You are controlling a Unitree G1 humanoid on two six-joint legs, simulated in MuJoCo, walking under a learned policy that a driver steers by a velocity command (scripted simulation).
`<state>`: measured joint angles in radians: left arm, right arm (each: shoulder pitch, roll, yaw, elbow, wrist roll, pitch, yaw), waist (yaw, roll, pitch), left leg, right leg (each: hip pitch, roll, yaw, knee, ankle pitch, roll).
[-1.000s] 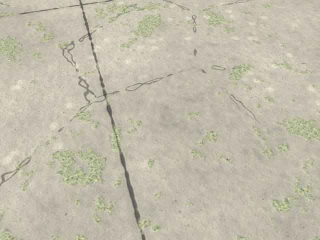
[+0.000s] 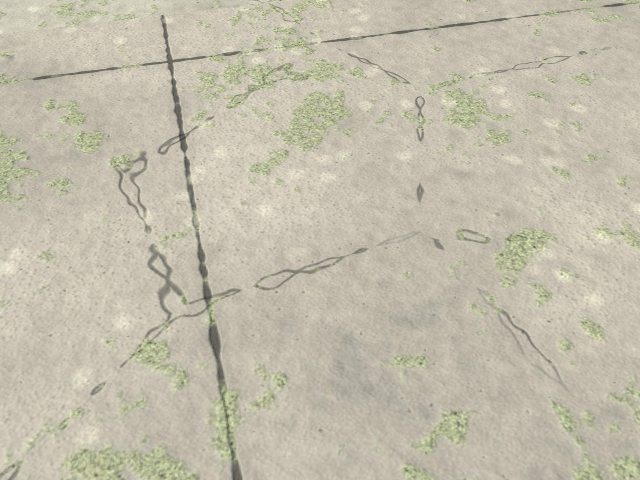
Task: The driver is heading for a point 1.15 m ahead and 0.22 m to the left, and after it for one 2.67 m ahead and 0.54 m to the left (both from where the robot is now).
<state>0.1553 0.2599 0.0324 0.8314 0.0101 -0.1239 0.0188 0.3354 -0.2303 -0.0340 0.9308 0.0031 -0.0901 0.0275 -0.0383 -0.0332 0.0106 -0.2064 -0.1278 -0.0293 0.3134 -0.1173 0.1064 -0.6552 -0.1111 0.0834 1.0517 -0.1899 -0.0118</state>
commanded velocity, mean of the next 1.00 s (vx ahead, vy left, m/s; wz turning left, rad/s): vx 0.50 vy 0.00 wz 0.39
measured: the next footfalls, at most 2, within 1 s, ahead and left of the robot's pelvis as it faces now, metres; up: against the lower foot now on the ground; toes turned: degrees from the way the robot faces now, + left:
right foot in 0.24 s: +0.30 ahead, -0.15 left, +0.00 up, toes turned +12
left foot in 0.76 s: +0.48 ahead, +0.20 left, +0.00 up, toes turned +26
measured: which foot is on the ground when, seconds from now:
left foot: down 0.00-0.24, up 0.26-0.74, down 0.76-1.00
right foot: up 0.00-0.22, down 0.24-0.78, up 0.80-1.00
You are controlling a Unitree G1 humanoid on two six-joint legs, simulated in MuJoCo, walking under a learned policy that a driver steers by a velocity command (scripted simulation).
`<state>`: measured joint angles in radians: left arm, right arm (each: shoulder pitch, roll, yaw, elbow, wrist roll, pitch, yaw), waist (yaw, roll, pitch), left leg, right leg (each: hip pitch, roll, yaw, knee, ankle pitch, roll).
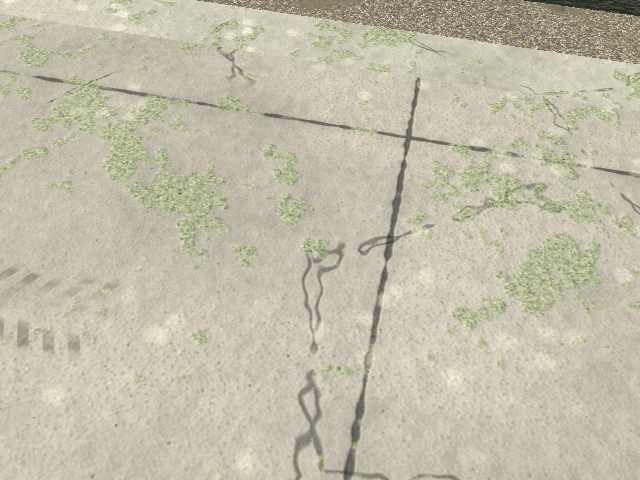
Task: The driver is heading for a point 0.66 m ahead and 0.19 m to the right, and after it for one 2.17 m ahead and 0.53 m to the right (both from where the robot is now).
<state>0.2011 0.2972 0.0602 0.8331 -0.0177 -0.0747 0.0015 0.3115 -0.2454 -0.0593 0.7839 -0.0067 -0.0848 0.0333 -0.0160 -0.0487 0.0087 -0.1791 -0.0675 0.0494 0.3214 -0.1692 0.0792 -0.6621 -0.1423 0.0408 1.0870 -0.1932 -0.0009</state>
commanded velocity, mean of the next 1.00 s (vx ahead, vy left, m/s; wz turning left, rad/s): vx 0.46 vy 0.00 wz -0.34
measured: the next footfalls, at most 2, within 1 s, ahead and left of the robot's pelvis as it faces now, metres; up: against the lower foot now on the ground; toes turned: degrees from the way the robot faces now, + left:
right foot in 0.34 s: +0.34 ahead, -0.17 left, +0.00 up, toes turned -12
left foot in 0.82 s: +0.66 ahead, -0.06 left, +0.00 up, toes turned -23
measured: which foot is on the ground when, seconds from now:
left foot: down 0.00-0.32, up 0.34-0.80, down 0.82-1.00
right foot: up 0.00-0.32, down 0.34-0.84, up 0.86-1.00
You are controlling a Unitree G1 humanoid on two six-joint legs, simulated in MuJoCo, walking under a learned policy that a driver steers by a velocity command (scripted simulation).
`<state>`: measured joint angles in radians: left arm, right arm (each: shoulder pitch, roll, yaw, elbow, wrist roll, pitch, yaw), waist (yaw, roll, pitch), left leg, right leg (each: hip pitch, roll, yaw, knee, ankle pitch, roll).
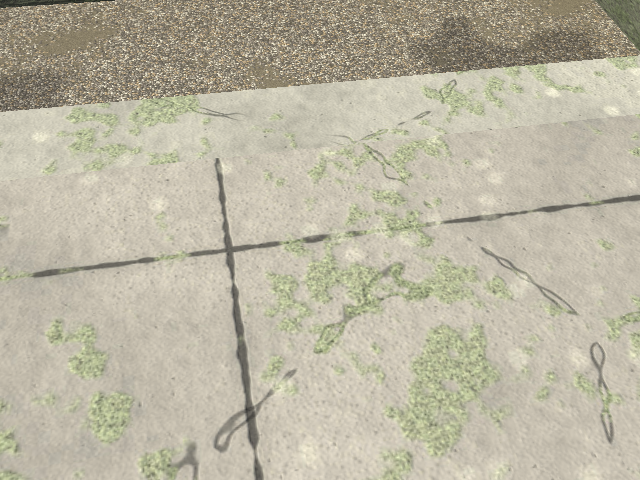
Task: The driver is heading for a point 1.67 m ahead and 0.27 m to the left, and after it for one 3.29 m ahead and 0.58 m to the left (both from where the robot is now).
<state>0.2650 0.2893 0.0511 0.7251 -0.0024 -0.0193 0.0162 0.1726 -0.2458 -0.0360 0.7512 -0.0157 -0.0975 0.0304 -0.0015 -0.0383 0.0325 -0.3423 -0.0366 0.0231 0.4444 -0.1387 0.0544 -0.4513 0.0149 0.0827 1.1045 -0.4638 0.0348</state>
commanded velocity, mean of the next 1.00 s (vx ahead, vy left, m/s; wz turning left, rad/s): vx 0.05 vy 0.00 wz -0.02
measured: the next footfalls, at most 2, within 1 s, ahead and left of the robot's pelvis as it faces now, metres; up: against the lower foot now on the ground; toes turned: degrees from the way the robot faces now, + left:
right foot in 0.22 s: +0.13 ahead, -0.15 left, +0.00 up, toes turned +2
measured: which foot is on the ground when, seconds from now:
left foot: down 0.00-1.00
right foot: up 0.00-0.20, down 0.22-1.00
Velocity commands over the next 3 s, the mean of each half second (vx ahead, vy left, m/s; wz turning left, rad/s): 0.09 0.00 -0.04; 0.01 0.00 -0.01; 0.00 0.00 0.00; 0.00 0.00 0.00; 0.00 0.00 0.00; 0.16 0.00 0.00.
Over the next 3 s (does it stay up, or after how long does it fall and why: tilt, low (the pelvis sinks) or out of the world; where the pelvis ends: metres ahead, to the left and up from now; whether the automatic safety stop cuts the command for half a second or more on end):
stays up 0.14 -0.06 -0.01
